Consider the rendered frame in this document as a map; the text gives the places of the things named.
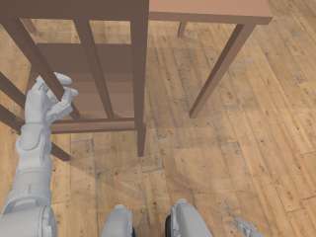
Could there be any robot thigh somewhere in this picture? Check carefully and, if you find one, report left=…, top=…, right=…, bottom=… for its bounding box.
left=170, top=202, right=213, bottom=237
left=99, top=207, right=133, bottom=237

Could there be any left robot thigh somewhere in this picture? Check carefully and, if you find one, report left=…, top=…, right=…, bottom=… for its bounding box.
left=99, top=207, right=133, bottom=237

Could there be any robot left upper arm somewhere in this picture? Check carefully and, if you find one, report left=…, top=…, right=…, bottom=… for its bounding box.
left=0, top=205, right=58, bottom=237

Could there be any left robot hand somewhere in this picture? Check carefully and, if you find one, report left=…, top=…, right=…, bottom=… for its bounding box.
left=25, top=72, right=79, bottom=128

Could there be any right robot hand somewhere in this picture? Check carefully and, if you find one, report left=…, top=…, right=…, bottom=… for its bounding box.
left=234, top=218, right=265, bottom=237

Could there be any table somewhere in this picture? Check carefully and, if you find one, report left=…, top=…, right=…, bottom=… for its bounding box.
left=21, top=0, right=274, bottom=119

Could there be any right robot thigh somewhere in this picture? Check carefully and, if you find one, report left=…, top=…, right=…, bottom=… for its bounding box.
left=170, top=202, right=213, bottom=237

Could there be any left robot forearm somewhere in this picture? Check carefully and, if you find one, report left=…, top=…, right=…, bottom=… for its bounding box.
left=0, top=122, right=53, bottom=218

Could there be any chair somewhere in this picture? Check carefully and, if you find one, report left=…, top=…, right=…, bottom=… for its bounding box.
left=0, top=0, right=150, bottom=162

